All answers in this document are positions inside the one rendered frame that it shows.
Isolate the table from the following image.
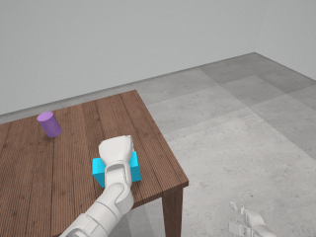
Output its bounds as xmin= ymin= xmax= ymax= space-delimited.
xmin=0 ymin=89 xmax=189 ymax=237

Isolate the robot left forearm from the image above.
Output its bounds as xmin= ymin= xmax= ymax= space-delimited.
xmin=59 ymin=161 xmax=134 ymax=237

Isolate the robot right hand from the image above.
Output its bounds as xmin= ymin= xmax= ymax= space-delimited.
xmin=228 ymin=201 xmax=266 ymax=237

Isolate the robot left hand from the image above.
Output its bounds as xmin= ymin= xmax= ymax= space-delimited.
xmin=99 ymin=135 xmax=134 ymax=166

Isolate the robot right forearm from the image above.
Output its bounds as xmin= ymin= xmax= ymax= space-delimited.
xmin=250 ymin=224 xmax=279 ymax=237

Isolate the sponge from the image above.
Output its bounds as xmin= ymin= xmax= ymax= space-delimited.
xmin=92 ymin=151 xmax=141 ymax=188

